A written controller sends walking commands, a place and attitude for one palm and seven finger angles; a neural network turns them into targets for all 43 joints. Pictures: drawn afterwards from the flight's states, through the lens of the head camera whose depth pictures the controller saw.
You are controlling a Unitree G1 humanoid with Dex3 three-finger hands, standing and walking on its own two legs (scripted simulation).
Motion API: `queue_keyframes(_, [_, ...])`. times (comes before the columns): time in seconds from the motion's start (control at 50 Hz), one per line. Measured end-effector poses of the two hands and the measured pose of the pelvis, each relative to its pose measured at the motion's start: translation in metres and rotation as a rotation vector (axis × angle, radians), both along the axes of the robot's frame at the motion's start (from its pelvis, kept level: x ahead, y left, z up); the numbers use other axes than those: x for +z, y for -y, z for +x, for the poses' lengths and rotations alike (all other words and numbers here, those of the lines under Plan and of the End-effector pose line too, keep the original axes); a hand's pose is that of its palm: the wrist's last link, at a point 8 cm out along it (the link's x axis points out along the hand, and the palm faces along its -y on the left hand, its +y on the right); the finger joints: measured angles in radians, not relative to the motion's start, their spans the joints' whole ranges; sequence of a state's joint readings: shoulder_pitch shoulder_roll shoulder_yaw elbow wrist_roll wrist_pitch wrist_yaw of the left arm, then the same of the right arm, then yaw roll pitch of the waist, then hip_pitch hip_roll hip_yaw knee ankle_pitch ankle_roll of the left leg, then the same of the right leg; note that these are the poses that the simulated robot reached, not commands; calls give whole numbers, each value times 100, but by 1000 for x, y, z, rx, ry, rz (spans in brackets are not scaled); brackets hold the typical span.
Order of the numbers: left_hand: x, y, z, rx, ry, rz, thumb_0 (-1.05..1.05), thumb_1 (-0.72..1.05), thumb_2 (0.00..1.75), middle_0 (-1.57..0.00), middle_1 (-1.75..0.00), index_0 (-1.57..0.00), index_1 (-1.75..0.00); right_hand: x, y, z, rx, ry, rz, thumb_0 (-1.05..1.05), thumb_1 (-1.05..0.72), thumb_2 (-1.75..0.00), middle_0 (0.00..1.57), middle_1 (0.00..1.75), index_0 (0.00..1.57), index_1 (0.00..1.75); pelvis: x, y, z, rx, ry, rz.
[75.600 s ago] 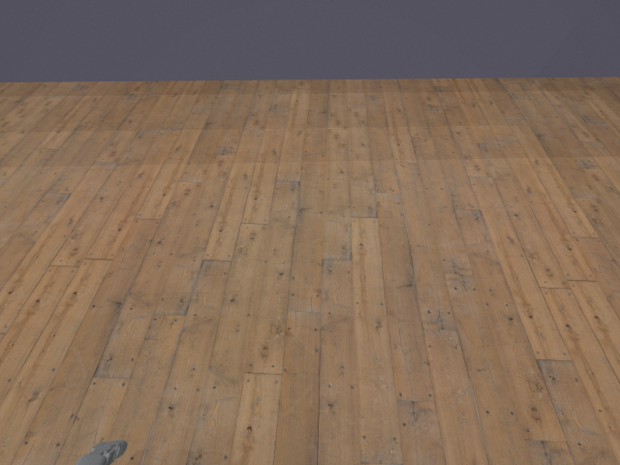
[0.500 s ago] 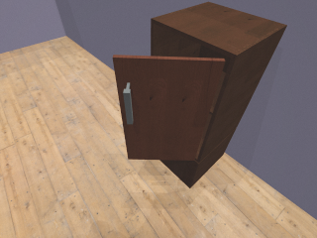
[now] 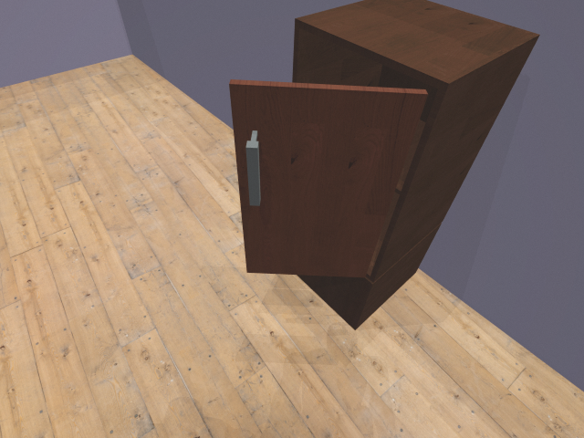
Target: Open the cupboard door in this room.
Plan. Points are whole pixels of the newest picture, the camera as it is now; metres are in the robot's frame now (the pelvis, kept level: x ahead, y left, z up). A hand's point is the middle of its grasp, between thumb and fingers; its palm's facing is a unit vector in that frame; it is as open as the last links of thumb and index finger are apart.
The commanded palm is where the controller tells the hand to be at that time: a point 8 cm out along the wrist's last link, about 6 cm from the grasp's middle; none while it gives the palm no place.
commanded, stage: come to a stop and stand still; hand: left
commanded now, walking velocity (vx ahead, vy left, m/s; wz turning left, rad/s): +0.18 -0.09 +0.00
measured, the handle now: (254, 169) +0.61 +0.13 +0.01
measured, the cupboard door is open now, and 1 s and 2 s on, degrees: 47 47 47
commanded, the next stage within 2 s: look again from close up in 0.34 s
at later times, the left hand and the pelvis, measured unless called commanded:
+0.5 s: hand out of the picture +0.05 +0.19 -0.18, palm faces +0.00 -0.98 -0.20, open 7.4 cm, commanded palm none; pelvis +0.00 +0.01 +0.00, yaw -1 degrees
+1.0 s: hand out of the picture +0.03 +0.12 -0.17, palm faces +0.05 -0.97 -0.22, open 7.4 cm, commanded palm none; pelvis +0.03 -0.05 -0.01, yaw +1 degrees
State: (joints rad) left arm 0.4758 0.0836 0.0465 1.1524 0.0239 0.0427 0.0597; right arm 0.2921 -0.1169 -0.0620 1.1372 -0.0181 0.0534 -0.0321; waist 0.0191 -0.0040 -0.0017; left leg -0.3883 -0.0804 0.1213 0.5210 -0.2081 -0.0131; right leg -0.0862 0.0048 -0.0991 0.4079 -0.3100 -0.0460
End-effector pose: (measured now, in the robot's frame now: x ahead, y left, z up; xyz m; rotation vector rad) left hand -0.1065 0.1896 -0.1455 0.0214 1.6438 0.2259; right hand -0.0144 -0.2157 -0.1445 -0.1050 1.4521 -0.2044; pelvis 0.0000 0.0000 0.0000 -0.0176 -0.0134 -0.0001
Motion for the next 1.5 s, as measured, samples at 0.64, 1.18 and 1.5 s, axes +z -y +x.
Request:
queue_keyframes(0.64, [3,-35,161,-196,325,103,1,91,90,-20,-30,-19,-29,-22,-10,8,10,47,79,1,-91,-90,20,30,20,30,-10,3,18,3,-22,16])
queue_keyframes(1.18, [86,4,223,12,882,244,3,91,88,-21,-32,-20,-31,10,83,125,111,462,-76,1,-90,-90,20,30,20,30,-10,58,26,44,-40,31])
queue_keyframes(1.5, [77,-2,219,-136,1470,-1,1,56,75,-23,-51,-23,-51,42,82,214,299,986,-144,1,-90,-90,20,30,20,30,-78,58,-35,37,-217,22])
